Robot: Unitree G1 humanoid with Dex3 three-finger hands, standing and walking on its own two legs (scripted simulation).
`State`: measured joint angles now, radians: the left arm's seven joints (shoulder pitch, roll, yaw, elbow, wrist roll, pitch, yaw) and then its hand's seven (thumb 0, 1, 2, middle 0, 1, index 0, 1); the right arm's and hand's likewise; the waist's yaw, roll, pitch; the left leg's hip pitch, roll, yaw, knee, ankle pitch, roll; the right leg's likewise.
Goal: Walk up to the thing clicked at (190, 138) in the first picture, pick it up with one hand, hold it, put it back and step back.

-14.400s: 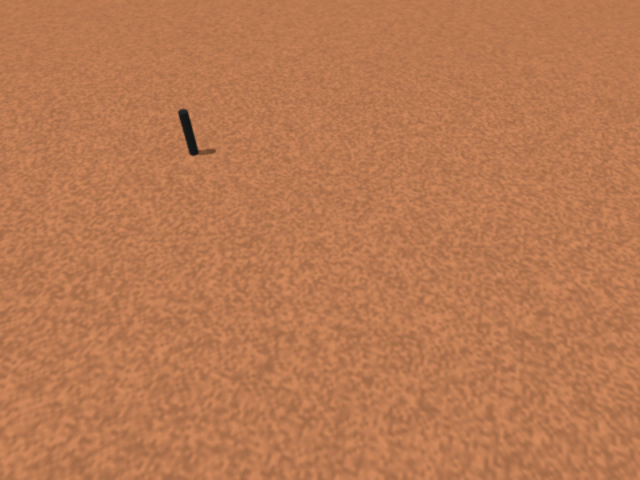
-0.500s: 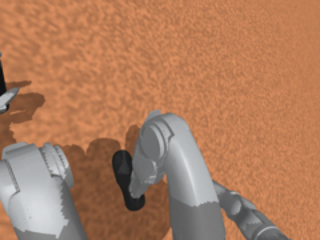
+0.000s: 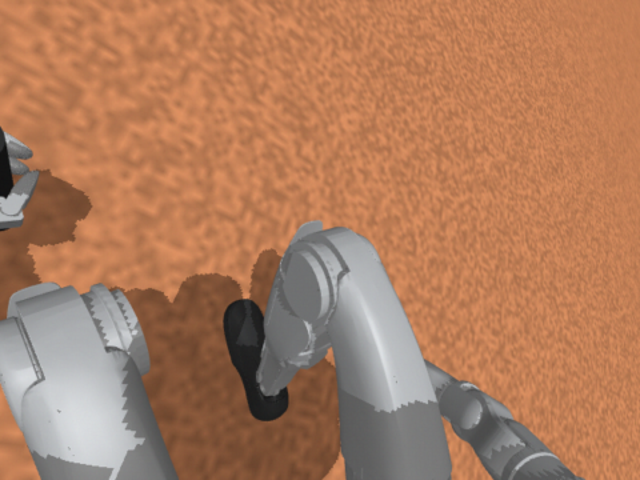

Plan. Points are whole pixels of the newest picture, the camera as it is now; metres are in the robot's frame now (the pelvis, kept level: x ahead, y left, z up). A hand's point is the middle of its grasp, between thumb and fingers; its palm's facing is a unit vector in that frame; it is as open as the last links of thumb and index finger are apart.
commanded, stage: settle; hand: left
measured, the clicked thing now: out of the picture +0.45 +0.22 -0.18
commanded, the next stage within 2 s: lift in 1.52 s
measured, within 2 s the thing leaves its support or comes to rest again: leaves its support in 0.22 s
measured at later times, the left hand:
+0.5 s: hand out of the picture +0.45 +0.21 -0.10, palm faces +0.01 -1.00 -0.09, open 5.9 cm
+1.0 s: hand out of the picture +0.44 +0.23 +0.00, palm faces +0.01 -1.00 -0.07, open 5.9 cm
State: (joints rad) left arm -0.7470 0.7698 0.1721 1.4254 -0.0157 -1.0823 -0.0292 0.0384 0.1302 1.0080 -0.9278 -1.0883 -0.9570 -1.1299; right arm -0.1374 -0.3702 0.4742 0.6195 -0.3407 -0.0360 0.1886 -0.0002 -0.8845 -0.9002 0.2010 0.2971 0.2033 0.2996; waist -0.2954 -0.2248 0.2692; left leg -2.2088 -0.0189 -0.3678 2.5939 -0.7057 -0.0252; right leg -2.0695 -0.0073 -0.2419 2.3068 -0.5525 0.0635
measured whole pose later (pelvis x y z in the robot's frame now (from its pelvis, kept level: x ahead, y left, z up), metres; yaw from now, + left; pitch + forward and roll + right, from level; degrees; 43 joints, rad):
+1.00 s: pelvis +0.02 -0.01 +0.05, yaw +8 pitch +31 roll -8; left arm -0.60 0.45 0.18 0.85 -0.12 -0.61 -0.22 0.04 0.09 1.07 -0.97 -1.06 -1.00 -1.09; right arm 0.06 -0.31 0.13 0.62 -0.08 0.06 0.10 0.00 -0.89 -0.90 0.20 0.30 0.20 0.30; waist -0.16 -0.01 -0.07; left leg -2.20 0.00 -0.14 2.38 -0.72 -0.01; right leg -2.16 -0.05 -0.07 2.25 -0.63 0.03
